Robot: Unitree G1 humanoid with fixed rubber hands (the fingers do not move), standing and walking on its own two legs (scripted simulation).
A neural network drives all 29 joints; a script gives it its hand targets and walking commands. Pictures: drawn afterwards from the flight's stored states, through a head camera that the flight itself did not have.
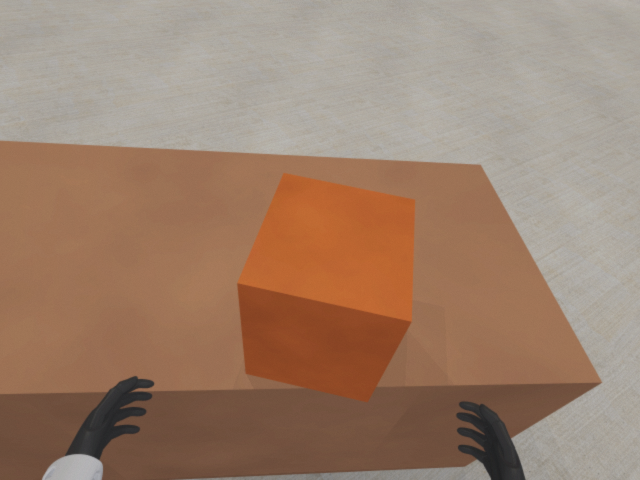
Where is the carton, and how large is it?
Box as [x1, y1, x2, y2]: [237, 173, 414, 401]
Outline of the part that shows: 283,173 237,282 245,371 246,373 367,401 411,321 414,200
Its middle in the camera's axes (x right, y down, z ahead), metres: +0.01 +0.08 +0.59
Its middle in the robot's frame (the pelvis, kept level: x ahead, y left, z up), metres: +0.38 -0.02 -0.02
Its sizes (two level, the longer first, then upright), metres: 0.210 0.200 0.250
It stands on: a pedestal, 0.63 m high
